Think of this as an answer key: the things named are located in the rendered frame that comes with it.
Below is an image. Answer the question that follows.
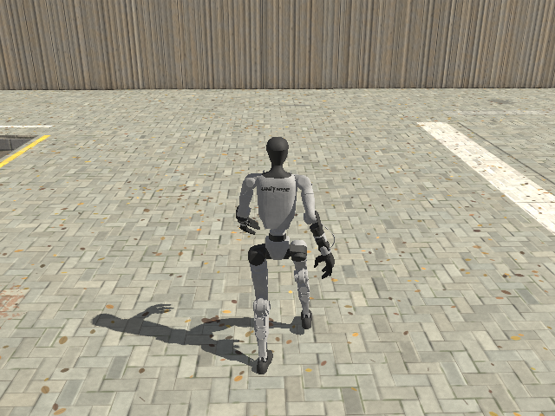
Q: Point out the robot right upper arm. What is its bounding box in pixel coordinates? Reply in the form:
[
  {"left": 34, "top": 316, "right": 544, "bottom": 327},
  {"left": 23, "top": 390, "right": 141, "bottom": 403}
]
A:
[{"left": 295, "top": 174, "right": 317, "bottom": 224}]

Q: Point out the robot left forearm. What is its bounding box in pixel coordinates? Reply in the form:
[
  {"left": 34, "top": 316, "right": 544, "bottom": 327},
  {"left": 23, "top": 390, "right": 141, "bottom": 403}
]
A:
[{"left": 236, "top": 207, "right": 249, "bottom": 226}]

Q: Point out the robot left upper arm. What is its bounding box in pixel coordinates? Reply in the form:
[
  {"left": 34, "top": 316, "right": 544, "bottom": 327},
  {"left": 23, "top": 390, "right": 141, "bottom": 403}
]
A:
[{"left": 237, "top": 173, "right": 260, "bottom": 218}]

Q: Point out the robot right forearm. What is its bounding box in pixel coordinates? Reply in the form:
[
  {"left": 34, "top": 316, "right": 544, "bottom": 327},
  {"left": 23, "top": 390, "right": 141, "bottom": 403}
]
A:
[{"left": 310, "top": 211, "right": 331, "bottom": 256}]

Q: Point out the robot left hand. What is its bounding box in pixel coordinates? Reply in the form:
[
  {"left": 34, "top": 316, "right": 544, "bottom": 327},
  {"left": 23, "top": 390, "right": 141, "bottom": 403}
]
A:
[{"left": 239, "top": 217, "right": 260, "bottom": 235}]

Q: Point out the robot right hand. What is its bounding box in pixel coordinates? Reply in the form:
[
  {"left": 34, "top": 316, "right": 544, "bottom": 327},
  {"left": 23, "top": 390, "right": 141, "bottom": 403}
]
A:
[{"left": 314, "top": 253, "right": 335, "bottom": 279}]

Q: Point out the robot right foot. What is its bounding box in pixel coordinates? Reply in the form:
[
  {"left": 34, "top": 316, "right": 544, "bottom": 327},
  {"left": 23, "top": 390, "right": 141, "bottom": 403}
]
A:
[{"left": 301, "top": 310, "right": 312, "bottom": 329}]

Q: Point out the robot left thigh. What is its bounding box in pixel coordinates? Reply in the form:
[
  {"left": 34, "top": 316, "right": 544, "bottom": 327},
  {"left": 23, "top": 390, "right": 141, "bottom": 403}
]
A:
[{"left": 248, "top": 244, "right": 271, "bottom": 315}]

